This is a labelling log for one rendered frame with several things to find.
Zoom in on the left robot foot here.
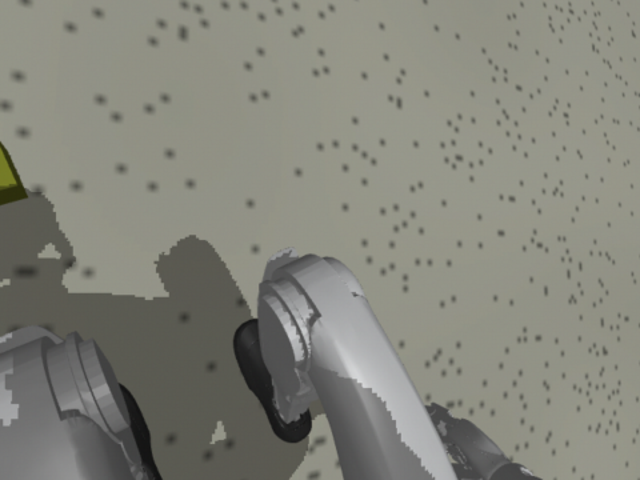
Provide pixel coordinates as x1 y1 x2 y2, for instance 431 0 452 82
118 383 162 480

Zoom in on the right robot arm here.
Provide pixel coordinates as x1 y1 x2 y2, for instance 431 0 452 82
489 463 542 480

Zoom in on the right robot foot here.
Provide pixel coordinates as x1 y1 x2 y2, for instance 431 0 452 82
233 319 312 443

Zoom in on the carton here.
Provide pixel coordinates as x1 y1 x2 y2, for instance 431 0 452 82
0 142 28 205

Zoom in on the right robot hand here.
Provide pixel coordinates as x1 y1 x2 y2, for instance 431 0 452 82
424 402 511 480

